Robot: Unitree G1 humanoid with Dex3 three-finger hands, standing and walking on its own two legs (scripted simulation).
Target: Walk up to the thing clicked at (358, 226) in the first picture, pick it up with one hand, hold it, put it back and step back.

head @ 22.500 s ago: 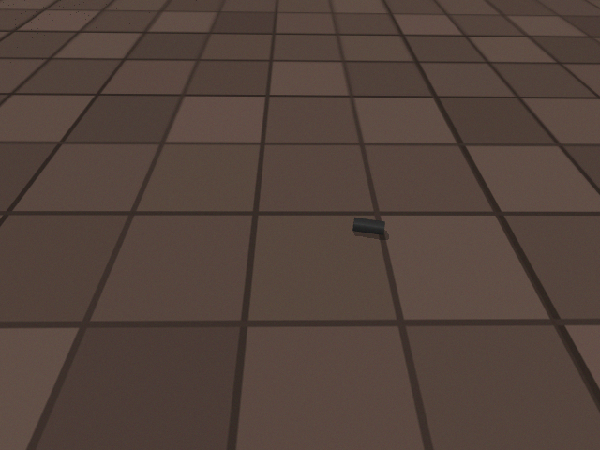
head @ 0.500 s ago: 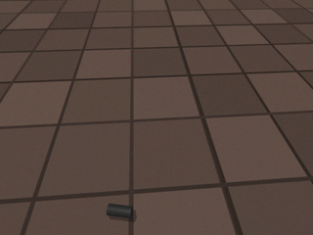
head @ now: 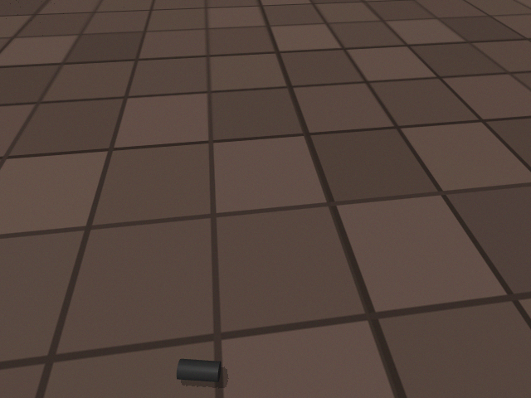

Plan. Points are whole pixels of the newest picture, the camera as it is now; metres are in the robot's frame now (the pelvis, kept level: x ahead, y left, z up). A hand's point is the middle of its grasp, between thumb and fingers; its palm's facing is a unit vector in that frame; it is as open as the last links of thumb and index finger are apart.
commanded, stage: stand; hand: left
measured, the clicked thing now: (199, 370) +0.38 +0.23 -0.74
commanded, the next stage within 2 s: walk up in 0.98 s
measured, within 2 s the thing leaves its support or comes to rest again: neither
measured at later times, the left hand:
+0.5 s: hand out of the picture +0.07 +0.24 -0.14, palm faces -0.01 -0.93 -0.36, open 7.4 cm
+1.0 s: hand out of the picture +0.08 +0.25 -0.14, palm faces +0.00 -0.94 -0.35, open 7.4 cm
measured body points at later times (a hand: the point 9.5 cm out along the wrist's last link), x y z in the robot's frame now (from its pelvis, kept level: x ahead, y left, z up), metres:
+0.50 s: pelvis -0.01 -0.01 +0.01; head +0.00 -0.02 +0.46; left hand +0.07 +0.29 -0.12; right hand +0.07 -0.31 -0.13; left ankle -0.02 +0.14 -0.74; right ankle +0.04 -0.13 -0.74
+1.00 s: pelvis +0.00 -0.01 +0.01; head +0.01 -0.01 +0.46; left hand +0.08 +0.30 -0.12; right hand +0.08 -0.31 -0.13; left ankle -0.02 +0.14 -0.74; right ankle +0.04 -0.13 -0.74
